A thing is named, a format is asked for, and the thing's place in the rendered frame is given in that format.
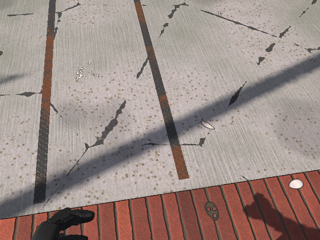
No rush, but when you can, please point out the left robot hand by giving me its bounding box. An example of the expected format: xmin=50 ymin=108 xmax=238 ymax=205
xmin=31 ymin=207 xmax=95 ymax=240

